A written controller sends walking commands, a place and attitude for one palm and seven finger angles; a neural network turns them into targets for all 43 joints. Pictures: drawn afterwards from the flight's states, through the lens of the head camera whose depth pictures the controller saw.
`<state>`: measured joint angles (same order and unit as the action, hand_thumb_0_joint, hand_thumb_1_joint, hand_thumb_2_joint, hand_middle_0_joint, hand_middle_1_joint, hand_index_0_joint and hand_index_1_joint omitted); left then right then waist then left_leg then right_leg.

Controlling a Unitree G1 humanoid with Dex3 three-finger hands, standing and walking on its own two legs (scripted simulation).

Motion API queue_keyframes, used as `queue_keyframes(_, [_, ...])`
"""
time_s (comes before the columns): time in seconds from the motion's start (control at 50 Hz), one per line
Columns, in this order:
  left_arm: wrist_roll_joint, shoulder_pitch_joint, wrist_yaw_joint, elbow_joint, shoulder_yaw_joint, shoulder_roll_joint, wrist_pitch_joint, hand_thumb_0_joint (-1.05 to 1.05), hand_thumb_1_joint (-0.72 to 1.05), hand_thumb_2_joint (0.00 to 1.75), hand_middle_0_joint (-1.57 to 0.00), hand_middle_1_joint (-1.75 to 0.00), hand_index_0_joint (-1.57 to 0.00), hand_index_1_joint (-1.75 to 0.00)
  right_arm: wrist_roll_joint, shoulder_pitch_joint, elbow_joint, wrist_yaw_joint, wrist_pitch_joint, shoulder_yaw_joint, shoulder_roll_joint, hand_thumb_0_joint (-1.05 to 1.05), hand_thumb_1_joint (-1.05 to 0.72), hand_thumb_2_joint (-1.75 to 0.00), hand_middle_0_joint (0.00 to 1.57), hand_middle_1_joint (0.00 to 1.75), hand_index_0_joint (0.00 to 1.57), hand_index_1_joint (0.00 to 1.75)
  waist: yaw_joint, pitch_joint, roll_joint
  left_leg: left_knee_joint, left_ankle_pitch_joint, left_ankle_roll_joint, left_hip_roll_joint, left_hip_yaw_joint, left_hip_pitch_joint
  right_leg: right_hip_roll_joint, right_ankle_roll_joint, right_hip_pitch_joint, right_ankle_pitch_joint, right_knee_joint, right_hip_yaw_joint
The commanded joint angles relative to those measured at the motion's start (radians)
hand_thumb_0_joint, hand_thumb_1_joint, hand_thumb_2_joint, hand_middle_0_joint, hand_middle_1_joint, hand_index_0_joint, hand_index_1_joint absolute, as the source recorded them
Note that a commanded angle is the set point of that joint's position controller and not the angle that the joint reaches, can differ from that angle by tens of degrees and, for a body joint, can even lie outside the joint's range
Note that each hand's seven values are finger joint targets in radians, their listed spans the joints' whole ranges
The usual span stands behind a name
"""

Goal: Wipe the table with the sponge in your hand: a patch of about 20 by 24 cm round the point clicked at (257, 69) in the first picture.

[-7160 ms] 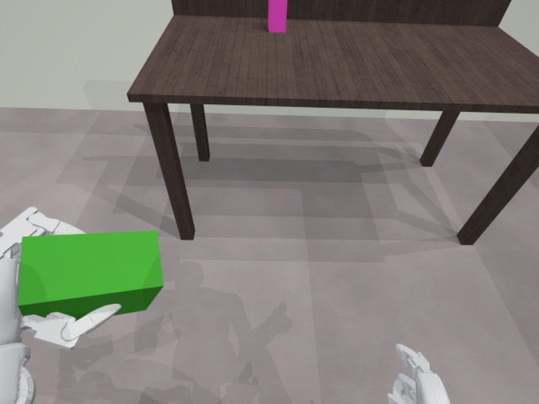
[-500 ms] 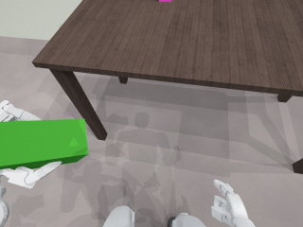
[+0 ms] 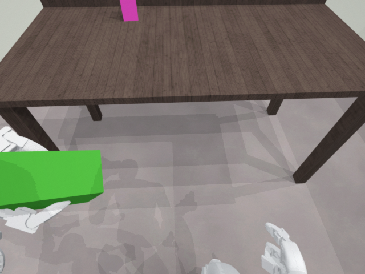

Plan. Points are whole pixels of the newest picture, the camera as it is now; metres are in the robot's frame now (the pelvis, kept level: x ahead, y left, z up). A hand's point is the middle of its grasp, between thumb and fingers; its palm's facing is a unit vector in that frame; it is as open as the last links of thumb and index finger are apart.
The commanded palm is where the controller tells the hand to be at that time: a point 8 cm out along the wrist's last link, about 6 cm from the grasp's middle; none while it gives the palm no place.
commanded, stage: turn to face it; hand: left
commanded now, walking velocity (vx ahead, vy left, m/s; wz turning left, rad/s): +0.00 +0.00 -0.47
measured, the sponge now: (66, 180) +0.22 +0.21 +0.15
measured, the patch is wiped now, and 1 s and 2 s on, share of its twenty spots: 0.00 0.00 0.00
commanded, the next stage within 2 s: take the last steps up to it in 0.42 s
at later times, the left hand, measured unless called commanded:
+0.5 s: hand (98, 176) +0.22 +0.15 +0.18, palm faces +0.20 -0.85 -0.49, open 10.3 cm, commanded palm +0.18 +0.21 +0.19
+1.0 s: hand (102, 178) +0.22 +0.15 +0.18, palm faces +0.19 -0.83 -0.53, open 10.3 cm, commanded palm +0.18 +0.20 +0.19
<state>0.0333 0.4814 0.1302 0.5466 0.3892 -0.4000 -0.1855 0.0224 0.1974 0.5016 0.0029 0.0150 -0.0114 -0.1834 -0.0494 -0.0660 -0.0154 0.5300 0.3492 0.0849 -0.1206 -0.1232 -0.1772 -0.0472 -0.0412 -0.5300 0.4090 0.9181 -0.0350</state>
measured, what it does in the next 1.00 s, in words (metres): steps on the spot: right foot, then left foot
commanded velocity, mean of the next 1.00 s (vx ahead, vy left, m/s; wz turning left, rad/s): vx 0.15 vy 0.08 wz -0.12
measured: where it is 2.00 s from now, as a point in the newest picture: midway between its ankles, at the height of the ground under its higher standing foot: (177, 272)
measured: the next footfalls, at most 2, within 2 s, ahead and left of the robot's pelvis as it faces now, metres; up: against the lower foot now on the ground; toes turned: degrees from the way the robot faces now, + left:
right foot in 0.08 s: +0.08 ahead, -0.11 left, +0.00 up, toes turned -7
left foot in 0.50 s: +0.01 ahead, +0.11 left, +0.00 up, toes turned -8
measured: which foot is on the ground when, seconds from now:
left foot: down 0.00-0.10, up 0.12-0.48, down 0.50-0.70, up 0.72-1.00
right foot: up 0.00-0.06, down 0.08-0.52, up 0.54-0.66, down 0.68-1.00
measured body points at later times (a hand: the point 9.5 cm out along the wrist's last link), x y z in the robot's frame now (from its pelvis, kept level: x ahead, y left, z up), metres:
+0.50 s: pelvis -0.04 -0.04 +0.01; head +0.00 -0.05 +0.45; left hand +0.21 +0.20 +0.20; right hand +0.07 -0.33 -0.08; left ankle -0.04 +0.11 -0.73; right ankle +0.04 -0.11 -0.73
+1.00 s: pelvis -0.03 -0.05 +0.02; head +0.00 -0.07 +0.47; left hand +0.20 +0.19 +0.21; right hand +0.06 -0.31 -0.10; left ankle +0.03 +0.12 -0.68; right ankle -0.03 -0.12 -0.73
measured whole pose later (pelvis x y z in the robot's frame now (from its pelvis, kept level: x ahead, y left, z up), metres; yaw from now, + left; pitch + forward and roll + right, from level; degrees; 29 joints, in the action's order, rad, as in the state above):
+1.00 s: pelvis -0.03 -0.05 +0.02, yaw -11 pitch +1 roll +4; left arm 0.01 0.55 0.14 0.47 0.35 -0.38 -0.24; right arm 0.00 0.23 0.64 0.04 -0.03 -0.02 -0.23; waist 0.00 -0.05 -0.02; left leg 0.80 0.31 0.02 -0.07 -0.08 -0.45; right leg 0.06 0.06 -0.25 0.20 0.42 -0.10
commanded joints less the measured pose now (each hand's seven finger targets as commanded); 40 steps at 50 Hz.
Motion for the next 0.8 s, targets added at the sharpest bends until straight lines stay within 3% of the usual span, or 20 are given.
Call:
queue_keyframes(0.0, [-0.003, -0.147, 0.019, 0.199, 0.043, -0.116, -0.060, 0.00, 0.10, 1.30, -1.20, -1.60, -1.20, -1.60, 0.000, -0.024, -0.108, 0.002, -0.097, -0.047, -0.168, 0.00, -0.90, -0.90, 0.20, 0.30, 0.20, 0.30, 0.043, 0.073, 0.242, 0.004, -0.547, -0.106, -0.207, -0.011, 0.014, 0.005, -0.009, 0.217, -0.094, -0.305, -0.093])
queue_keyframes(0.04, [-0.016, -0.191, 0.022, 0.184, 0.058, -0.142, -0.049, 0.00, 0.10, 1.30, -1.20, -1.60, -1.20, -1.60, 0.004, -0.038, -0.106, -0.001, -0.104, -0.043, -0.163, 0.00, -0.90, -0.90, 0.20, 0.30, 0.20, 0.30, 0.037, 0.111, 0.120, 0.237, -0.435, -0.069, -0.160, -0.027, -0.076, 0.058, 0.026, 0.400, -0.322, -0.462, -0.037])
queue_keyframes(0.06, [-0.019, -0.185, 0.030, 0.165, 0.098, -0.186, -0.055, 0.00, 0.10, 1.30, -1.20, -1.60, -1.20, -1.60, 0.004, -0.045, -0.114, 0.001, -0.104, -0.036, -0.134, 0.00, -0.90, -0.90, 0.20, 0.30, 0.20, 0.30, 0.035, 0.143, -0.110, 0.459, -0.113, -0.026, -0.041, -0.052, -0.236, 0.221, 0.121, 0.515, -0.707, -0.478, 0.222])
queue_keyframes(0.08, [0.005, -0.141, 0.035, 0.147, 0.142, -0.211, -0.052, 0.00, 0.10, 1.30, -1.20, -1.60, -1.20, -1.60, 0.009, -0.079, -0.134, 0.005, -0.100, -0.041, -0.128, 0.00, -0.90, -0.90, 0.20, 0.30, 0.20, 0.30, 0.015, 0.207, -0.297, 0.634, 0.265, -0.008, 0.049, 0.053, -0.325, 0.362, 0.182, 0.471, -0.795, -0.551, 0.504])
queue_keyframes(0.1, [0.019, -0.104, 0.036, 0.196, 0.156, -0.224, -0.056, 0.00, 0.10, 1.30, -1.20, -1.60, -1.20, -1.60, 0.002, -0.097, -0.122, 0.010, -0.086, -0.047, -0.127, 0.00, -0.90, -0.90, 0.20, 0.30, 0.20, 0.30, 0.010, 0.205, -0.211, 0.695, 0.253, -0.011, 0.026, 0.165, -0.298, 0.379, 0.172, 0.400, -0.603, -0.589, 0.526])
queue_keyframes(0.12, [0.021, -0.020, 0.043, 0.224, 0.201, -0.251, -0.062, 0.00, 0.10, 1.30, -1.20, -1.60, -1.20, -1.60, -0.008, -0.109, -0.109, 0.005, -0.067, -0.027, -0.109, 0.00, -0.90, -0.90, 0.20, 0.30, 0.20, 0.30, 0.012, 0.230, -0.059, 0.706, 0.202, -0.007, 0.020, 0.181, -0.343, 0.374, 0.216, 0.447, -0.530, -0.560, 0.526])
queue_keyframes(0.14, [0.029, 0.030, 0.043, 0.258, 0.188, -0.218, -0.072, 0.00, 0.10, 1.30, -1.20, -1.60, -1.20, -1.60, -0.014, -0.108, -0.097, -0.001, -0.046, -0.009, -0.088, 0.00, -0.90, -0.90, 0.20, 0.30, 0.20, 0.30, 0.023, 0.267, -0.007, 0.702, 0.141, -0.006, 0.023, 0.178, -0.348, 0.333, 0.218, 0.480, -0.487, -0.534, 0.432])
queue_keyframes(0.22, [0.035, 0.099, 0.048, 0.245, 0.215, -0.212, -0.082, 0.00, 0.10, 1.30, -1.20, -1.60, -1.20, -1.60, -0.014, -0.119, -0.076, 0.006, -0.025, -0.019, -0.099, 0.00, -0.90, -0.90, 0.20, 0.30, 0.20, 0.30, 0.039, 0.267, -0.079, 0.506, 0.103, -0.005, 0.041, 0.130, -0.282, 0.292, 0.198, 0.412, -0.404, -0.579, 0.326])
queue_keyframes(0.4, [0.013, 0.055, 0.042, 0.174, 0.130, -0.153, -0.059, 0.00, 0.10, 1.30, -1.20, -1.60, -1.20, -1.60, -0.010, -0.077, -0.079, 0.025, -0.036, -0.032, -0.136, 0.00, -0.90, -0.90, 0.20, 0.30, 0.20, 0.30, 0.033, 0.240, -0.096, 0.069, 0.085, -0.058, 0.105, 0.074, -0.074, 0.245, 0.172, 0.283, -0.143, -0.656, 0.380])
queue_keyframes(0.44, [0.004, 0.003, 0.041, 0.217, 0.107, -0.158, -0.060, 0.00, 0.10, 1.30, -1.20, -1.60, -1.20, -1.60, -0.009, -0.060, -0.081, 0.032, -0.041, -0.038, -0.145, 0.00, -0.90, -0.90, 0.20, 0.30, 0.20, 0.30, 0.048, 0.233, -0.046, -0.108, 0.011, -0.079, 0.070, 0.078, 0.056, 0.208, 0.126, 0.225, -0.097, -0.616, 0.350])
queue_keyframes(0.48, [-0.006, -0.040, 0.035, 0.242, 0.097, -0.152, -0.073, 0.00, 0.10, 1.30, -1.20, -1.60, -1.20, -1.60, -0.014, -0.074, -0.103, 0.046, -0.052, -0.054, -0.183, 0.00, -0.90, -0.90, 0.20, 0.30, 0.20, 0.30, 0.040, 0.157, 0.138, -0.221, 0.014, -0.171, -0.121, 0.264, 0.071, 0.071, 0.049, 0.094, -0.029, -0.460, 0.249])
queue_keyframes(0.5, [-0.012, -0.051, 0.039, 0.255, 0.099, -0.154, -0.076, 0.00, 0.10, 1.30, -1.20, -1.60, -1.20, -1.60, -0.003, -0.090, -0.111, 0.047, -0.064, -0.051, -0.185, 0.00, -0.90, -0.90, 0.20, 0.30, 0.20, 0.30, 0.027, 0.174, 0.232, -0.229, -0.167, -0.210, -0.216, 0.335, 0.056, 0.009, 0.024, 0.108, -0.079, -0.285, 0.132])
queue_keyframes(0.52, [-0.021, -0.052, 0.038, 0.254, 0.133, -0.200, -0.080, 0.00, 0.10, 1.30, -1.20, -1.60, -1.20, -1.60, -0.003, -0.083, -0.095, 0.050, -0.077, -0.048, -0.154, 0.00, -0.90, -0.90, 0.20, 0.30, 0.20, 0.30, 0.019, 0.203, 0.317, -0.275, -0.094, -0.233, -0.254, 0.311, -0.038, 0.016, 0.020, 0.134, 0.037, -0.100, 0.083])
queue_keyframes(0.54, [-0.025, -0.026, 0.037, 0.220, 0.102, -0.158, -0.069, 0.00, 0.10, 1.30, -1.20, -1.60, -1.20, -1.60, -0.010, -0.087, -0.095, 0.053, -0.089, -0.045, -0.138, 0.00, -0.90, -0.90, 0.20, 0.30, 0.20, 0.30, 0.033, 0.126, 0.344, -0.282, -0.034, -0.250, -0.239, 0.298, -0.177, 0.016, 0.021, 0.168, 0.040, 0.011, 0.047])
queue_keyframes(0.58, [-0.023, -0.034, 0.034, 0.180, 0.048, -0.114, -0.058, 0.00, 0.10, 1.30, -1.20, -1.60, -1.20, -1.60, -0.005, -0.068, -0.064, 0.047, -0.109, -0.037, -0.148, 0.00, -0.90, -0.90, 0.20, 0.30, 0.20, 0.30, 0.042, 0.056, 0.287, -0.214, -0.044, -0.221, -0.167, 0.183, -0.191, 0.038, 0.023, 0.185, 0.040, -0.115, -0.010])
queue_keyframes(0.64, [-0.033, -0.110, 0.048, 0.167, 0.047, -0.130, -0.063, 0.00, 0.10, 1.30, -1.20, -1.60, -1.20, -1.60, -0.011, -0.073, -0.039, 0.055, -0.125, -0.034, -0.162, 0.00, -0.90, -0.90, 0.20, 0.30, 0.20, 0.30, 0.053, 0.054, 0.198, -0.077, 0.024, -0.164, -0.098, 0.144, -0.228, 0.048, 0.029, 0.356, -0.052, -0.433, -0.058])
queue_keyframes(0.66, [-0.037, -0.135, 0.048, 0.135, 0.053, -0.133, -0.068, 0.00, 0.10, 1.30, -1.20, -1.60, -1.20, -1.60, -0.015, -0.064, -0.032, 0.056, -0.124, -0.035, -0.153, 0.00, -0.90, -0.90, 0.20, 0.30, 0.20, 0.30, 0.063, 0.054, 0.100, 0.032, 0.073, -0.136, -0.043, 0.103, -0.287, 0.124, 0.073, 0.400, -0.033, -0.513, 0.071])
queue_keyframes(0.7, [-0.027, -0.155, 0.050, 0.099, 0.090, -0.173, -0.067, 0.00, 0.10, 1.30, -1.20, -1.60, -1.20, -1.60, -0.009, -0.073, -0.036, 0.050, -0.117, -0.051, -0.143, 0.00, -0.90, -0.90, 0.20, 0.30, 0.20, 0.30, 0.035, 0.106, -0.245, 0.448, 0.209, -0.080, 0.089, 0.054, -0.421, 0.430, 0.215, 0.430, 0.139, -0.724, 0.584])
queue_keyframes(0.72, [-0.024, -0.174, 0.049, 0.119, 0.101, -0.194, -0.072, 0.00, 0.10, 1.30, -1.20, -1.60, -1.20, -1.60, -0.013, -0.103, -0.032, 0.044, -0.110, -0.053, -0.160, 0.00, -0.90, -0.90, 0.20, 0.30, 0.20, 0.30, 0.038, 0.087, -0.149, 0.578, 0.171, -0.073, 0.069, 0.138, -0.450, 0.467, 0.235, 0.391, 0.209, -0.764, 0.649])
queue_keyframes(0.78, [-0.013, -0.029, 0.035, 0.102, 0.103, -0.166, -0.098, 0.00, 0.10, 1.30, -1.20, -1.60, -1.20, -1.60, -0.024, -0.084, -0.006, 0.042, -0.089, -0.018, -0.110, 0.00, -0.90, -0.90, 0.20, 0.30, 0.20, 0.30, 0.048, 0.096, -0.021, 0.617, -0.001, -0.060, 0.031, 0.155, -0.450, 0.400, 0.224, 0.376, -0.108, -0.698, 0.352])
